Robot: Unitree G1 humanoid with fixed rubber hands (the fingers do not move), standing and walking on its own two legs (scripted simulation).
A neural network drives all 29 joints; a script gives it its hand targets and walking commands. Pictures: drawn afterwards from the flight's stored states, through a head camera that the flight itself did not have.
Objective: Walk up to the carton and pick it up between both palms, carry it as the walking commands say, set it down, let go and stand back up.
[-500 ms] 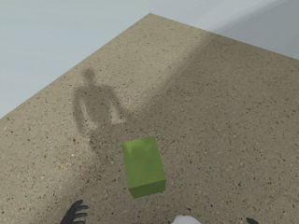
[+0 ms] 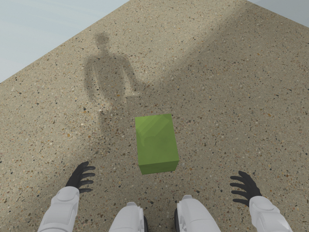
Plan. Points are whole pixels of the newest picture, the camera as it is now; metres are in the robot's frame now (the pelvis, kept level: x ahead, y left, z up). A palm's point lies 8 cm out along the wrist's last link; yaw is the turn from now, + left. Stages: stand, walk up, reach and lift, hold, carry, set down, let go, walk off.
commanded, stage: reach and lift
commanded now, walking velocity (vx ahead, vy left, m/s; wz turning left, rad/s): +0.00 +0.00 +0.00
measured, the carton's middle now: (155, 145) +0.51 -0.02 -0.59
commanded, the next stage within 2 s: none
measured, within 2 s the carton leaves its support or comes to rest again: neither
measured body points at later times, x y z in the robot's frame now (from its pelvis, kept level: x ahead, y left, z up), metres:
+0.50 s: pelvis -0.04 -0.01 -0.03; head +0.17 -0.01 +0.37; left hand +0.36 +0.21 -0.13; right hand +0.33 -0.24 -0.13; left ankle +0.02 +0.10 -0.68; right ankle +0.04 -0.12 -0.68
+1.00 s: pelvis -0.03 -0.02 -0.05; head +0.27 -0.01 +0.29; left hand +0.46 +0.21 -0.16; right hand +0.47 -0.21 -0.16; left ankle +0.02 +0.10 -0.68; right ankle +0.04 -0.12 -0.68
